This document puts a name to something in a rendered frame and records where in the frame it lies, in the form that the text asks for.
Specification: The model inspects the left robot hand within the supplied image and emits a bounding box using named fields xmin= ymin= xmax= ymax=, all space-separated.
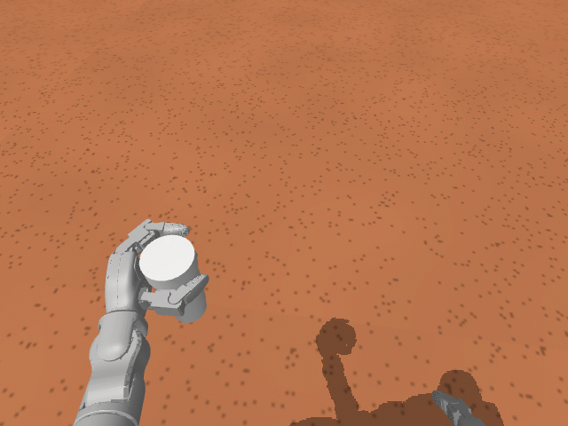
xmin=105 ymin=219 xmax=209 ymax=317

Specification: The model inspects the cup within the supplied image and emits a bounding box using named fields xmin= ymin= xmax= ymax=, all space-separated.
xmin=139 ymin=235 xmax=207 ymax=323

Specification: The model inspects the right robot hand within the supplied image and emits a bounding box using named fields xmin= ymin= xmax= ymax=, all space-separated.
xmin=432 ymin=390 xmax=485 ymax=426

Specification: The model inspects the left robot arm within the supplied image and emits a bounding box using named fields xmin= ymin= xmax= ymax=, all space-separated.
xmin=73 ymin=310 xmax=151 ymax=426

